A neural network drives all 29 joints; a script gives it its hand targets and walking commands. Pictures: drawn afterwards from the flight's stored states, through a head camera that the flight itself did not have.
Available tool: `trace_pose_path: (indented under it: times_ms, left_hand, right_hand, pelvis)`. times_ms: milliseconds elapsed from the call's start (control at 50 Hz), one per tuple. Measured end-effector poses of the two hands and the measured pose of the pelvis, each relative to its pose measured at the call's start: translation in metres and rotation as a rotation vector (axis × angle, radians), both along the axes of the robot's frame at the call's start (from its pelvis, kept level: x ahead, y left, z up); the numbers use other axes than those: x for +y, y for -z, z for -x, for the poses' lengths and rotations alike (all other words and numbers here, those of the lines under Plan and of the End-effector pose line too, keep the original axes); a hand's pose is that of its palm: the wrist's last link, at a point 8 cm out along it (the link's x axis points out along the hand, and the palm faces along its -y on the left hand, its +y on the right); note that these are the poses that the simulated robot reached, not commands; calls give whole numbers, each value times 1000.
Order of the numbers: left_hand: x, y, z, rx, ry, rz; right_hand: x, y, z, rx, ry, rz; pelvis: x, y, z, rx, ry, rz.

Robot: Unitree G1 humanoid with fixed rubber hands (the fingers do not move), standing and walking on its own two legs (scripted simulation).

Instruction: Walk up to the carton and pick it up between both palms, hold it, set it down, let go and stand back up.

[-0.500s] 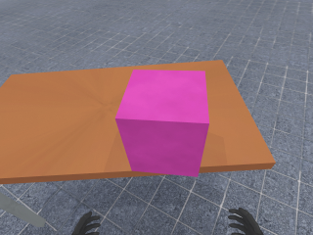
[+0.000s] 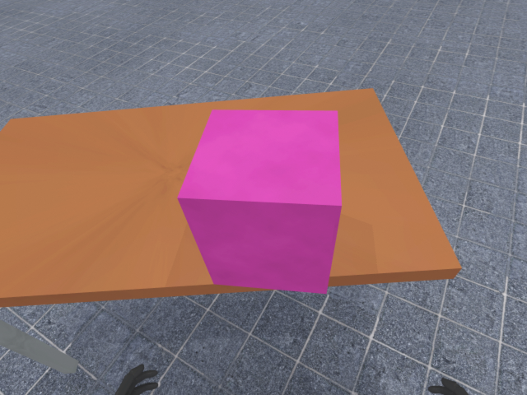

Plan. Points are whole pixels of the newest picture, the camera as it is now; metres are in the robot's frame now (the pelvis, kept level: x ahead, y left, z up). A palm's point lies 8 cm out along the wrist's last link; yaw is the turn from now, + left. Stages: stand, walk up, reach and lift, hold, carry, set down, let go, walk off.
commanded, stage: stand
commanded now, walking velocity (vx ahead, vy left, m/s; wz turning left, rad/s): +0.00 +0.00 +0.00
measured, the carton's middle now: (270, 204) +0.43 -0.02 +0.04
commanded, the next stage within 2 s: none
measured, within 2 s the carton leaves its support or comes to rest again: neither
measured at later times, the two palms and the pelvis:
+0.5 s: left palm out of the picture +0.13 +0.25 -0.09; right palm out of the picture +0.08 -0.27 -0.11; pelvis +0.00 +0.00 +0.00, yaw +0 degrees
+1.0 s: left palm out of the picture +0.12 +0.25 -0.09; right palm out of the picture +0.06 -0.27 -0.11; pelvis -0.01 +0.00 +0.00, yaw +0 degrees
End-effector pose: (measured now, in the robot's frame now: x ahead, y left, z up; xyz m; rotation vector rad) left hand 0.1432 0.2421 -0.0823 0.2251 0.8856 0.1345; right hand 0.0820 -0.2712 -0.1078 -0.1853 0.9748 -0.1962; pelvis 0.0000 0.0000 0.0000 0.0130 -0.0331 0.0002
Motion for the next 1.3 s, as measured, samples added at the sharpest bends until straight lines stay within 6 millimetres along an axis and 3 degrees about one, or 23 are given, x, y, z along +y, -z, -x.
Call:
trace_pose_path:
  times_ms: [640,960,1300]
  left_hand:
    - [4,11,15,64,-17,-1]
    - [5,11,18,64,-17,3]
    - [10,17,37,103,-31,6]
  right_hand:
    - [0,4,8,38,5,-7]
    - [0,7,20,60,14,-4]
    - [1,8,37,88,26,1]
  pelvis:
    - [1,0,0,1,0,1]
    - [2,-1,5,-7,0,3]
    - [5,-1,13,-18,0,7]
